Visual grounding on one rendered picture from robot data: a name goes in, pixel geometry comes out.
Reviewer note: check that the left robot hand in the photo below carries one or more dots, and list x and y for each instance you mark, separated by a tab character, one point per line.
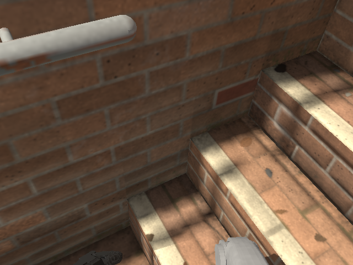
100	258

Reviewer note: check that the right robot thigh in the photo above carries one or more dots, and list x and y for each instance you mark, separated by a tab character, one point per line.
238	251

